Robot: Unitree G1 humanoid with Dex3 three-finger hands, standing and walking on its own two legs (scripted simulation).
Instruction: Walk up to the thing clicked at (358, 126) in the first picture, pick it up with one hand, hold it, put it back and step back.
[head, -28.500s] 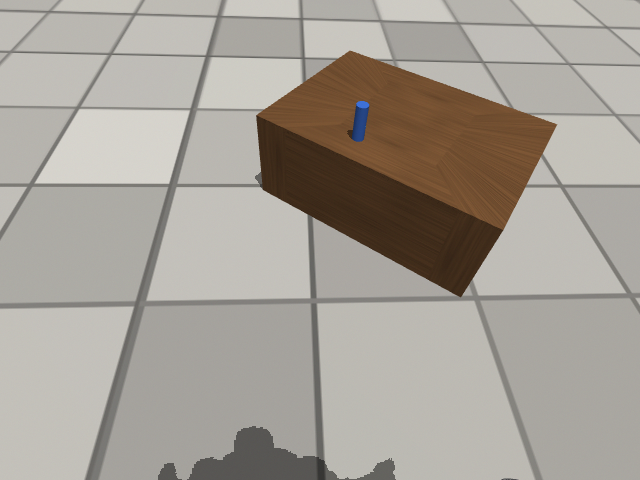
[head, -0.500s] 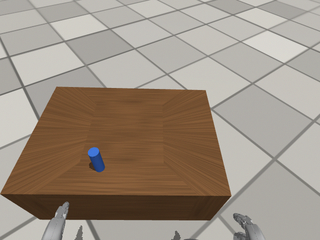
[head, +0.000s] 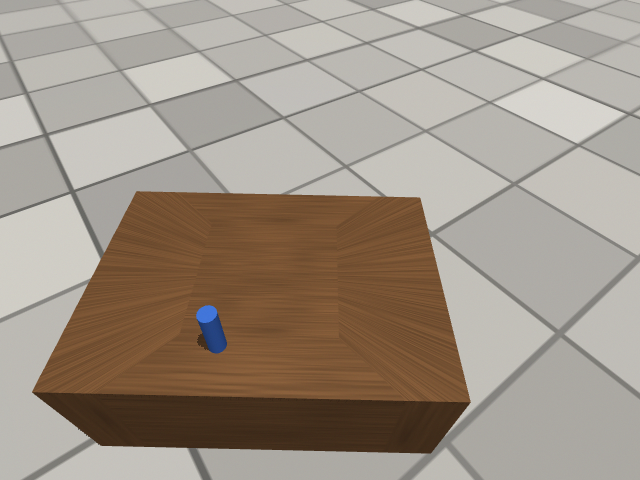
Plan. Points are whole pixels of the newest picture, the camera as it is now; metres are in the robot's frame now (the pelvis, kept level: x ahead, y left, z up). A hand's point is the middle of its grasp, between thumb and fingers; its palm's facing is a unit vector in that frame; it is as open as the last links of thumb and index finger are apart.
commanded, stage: home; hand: left
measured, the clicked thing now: (212, 330) +0.49 +0.23 -0.32
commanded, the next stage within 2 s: stand in 0.96 s
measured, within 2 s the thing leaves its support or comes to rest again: neither
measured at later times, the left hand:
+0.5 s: hand out of the picture +0.05 +0.25 -0.15, palm faces -0.03 -0.93 -0.36, open 17.6 cm
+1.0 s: hand out of the picture +0.10 +0.25 -0.15, palm faces -0.02 -0.93 -0.36, open 17.6 cm
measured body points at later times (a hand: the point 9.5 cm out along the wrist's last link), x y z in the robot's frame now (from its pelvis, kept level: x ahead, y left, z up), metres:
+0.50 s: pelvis +0.00 +0.00 +0.00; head +0.00 -0.01 +0.45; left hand +0.05 +0.30 -0.13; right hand +0.06 -0.30 -0.14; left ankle +0.01 +0.12 -0.74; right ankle +0.03 -0.14 -0.74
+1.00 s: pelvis +0.02 +0.00 +0.01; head +0.02 -0.02 +0.46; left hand +0.10 +0.29 -0.12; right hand +0.09 -0.30 -0.13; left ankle +0.01 +0.12 -0.74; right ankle +0.03 -0.14 -0.74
